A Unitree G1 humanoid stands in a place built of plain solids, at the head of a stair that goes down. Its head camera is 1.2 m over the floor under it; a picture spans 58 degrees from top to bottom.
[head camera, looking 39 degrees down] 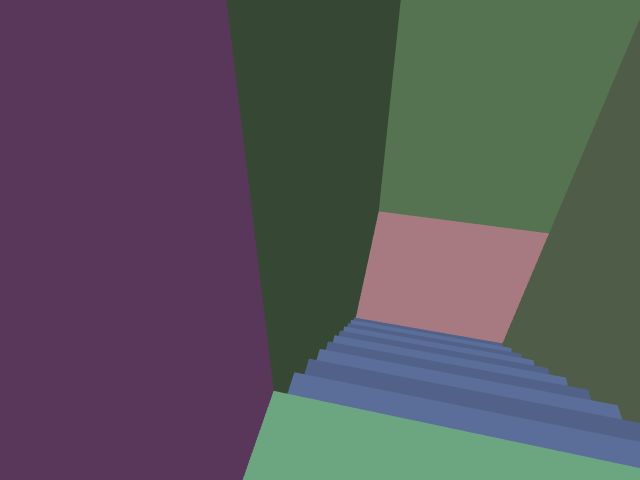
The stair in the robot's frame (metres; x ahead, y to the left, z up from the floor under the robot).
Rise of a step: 0.20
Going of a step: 0.21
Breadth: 1.38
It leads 13 degrees to the right of straight ahead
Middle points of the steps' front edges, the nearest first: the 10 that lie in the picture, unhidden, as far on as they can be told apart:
0.59 -0.53 0.00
0.80 -0.58 -0.20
1.00 -0.63 -0.41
1.21 -0.67 -0.61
1.42 -0.72 -0.82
1.62 -0.77 -1.02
1.83 -0.82 -1.23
2.04 -0.86 -1.43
2.24 -0.91 -1.64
2.45 -0.96 -1.84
